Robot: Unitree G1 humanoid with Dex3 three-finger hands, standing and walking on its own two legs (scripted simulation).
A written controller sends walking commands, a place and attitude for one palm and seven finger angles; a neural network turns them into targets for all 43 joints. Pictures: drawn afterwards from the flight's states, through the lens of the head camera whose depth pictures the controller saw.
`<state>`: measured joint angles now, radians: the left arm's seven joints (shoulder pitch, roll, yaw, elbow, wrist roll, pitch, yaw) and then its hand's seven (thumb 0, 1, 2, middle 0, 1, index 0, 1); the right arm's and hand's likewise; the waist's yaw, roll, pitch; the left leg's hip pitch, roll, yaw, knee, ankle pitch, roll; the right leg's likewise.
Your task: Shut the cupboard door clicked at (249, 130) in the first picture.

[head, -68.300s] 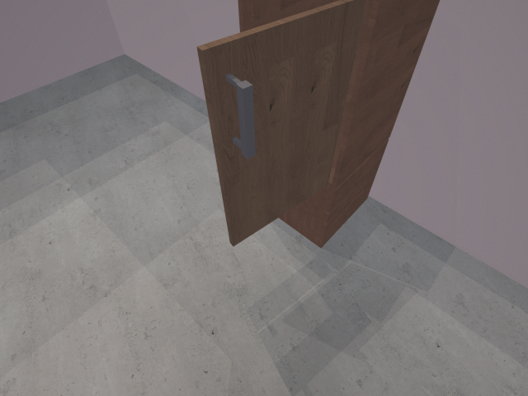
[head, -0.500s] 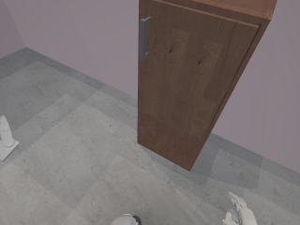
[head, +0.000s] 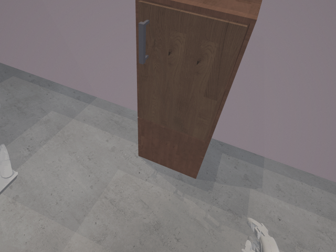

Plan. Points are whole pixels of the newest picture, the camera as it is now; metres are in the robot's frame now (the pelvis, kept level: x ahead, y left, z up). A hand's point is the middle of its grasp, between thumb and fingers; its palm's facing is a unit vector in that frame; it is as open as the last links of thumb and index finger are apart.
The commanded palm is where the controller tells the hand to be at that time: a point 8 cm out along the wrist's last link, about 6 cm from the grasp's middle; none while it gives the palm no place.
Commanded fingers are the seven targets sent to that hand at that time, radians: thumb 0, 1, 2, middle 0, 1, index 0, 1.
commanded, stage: stop stepping back and stand still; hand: left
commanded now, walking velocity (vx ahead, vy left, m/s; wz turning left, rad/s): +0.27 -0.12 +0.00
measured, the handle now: (144, 42) +0.84 +0.12 +0.11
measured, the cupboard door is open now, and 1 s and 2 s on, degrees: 0 0 0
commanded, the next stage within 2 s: let the arm hang, fingers relaxed in 1.06 s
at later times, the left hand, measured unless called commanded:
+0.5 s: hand out of the picture +0.17 +0.31 +0.17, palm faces +0.47 -0.79 -0.40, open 7.5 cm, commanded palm +0.10 +0.34 +0.18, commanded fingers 0.00 0.90 0.90 -0.20 -0.30 -0.20 -0.30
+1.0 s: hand out of the picture +0.20 +0.30 +0.16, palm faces +0.42 -0.80 -0.42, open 7.5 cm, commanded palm +0.14 +0.34 +0.18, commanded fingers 0.00 0.90 0.90 -0.20 -0.30 -0.20 -0.30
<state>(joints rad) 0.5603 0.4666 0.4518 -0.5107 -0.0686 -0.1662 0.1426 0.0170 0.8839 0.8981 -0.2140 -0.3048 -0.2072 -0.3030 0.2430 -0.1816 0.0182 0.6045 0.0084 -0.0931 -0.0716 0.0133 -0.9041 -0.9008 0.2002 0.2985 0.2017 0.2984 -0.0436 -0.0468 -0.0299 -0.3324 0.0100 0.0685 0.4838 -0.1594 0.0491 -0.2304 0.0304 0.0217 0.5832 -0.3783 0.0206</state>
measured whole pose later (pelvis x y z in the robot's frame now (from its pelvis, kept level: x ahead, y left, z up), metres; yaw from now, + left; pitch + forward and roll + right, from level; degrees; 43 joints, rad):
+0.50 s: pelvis -0.03 +0.04 -0.01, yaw +0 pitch -2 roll +0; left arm 0.49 0.44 0.45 -0.48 -0.05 -0.20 0.17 0.02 0.88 0.90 -0.21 -0.30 -0.21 -0.30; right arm 0.24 -0.18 0.00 0.66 -0.01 -0.09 -0.09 0.02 -0.91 -0.90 0.20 0.30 0.20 0.30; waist -0.03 -0.05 0.00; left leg -0.33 0.03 0.10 0.57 -0.21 0.04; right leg -0.22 0.02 0.00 0.69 -0.44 0.00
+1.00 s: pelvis +0.00 +0.04 +0.00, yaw +0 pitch +0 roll -1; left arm 0.53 0.41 0.40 -0.46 -0.06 -0.17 0.15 0.02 0.88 0.90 -0.21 -0.30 -0.21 -0.30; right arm 0.21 -0.22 0.01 0.62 0.02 -0.05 -0.08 0.01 -0.90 -0.90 0.20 0.30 0.20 0.30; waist -0.01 -0.01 -0.02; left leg -0.29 0.05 0.10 0.51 -0.22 0.02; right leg -0.14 0.05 -0.03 0.44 -0.30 -0.03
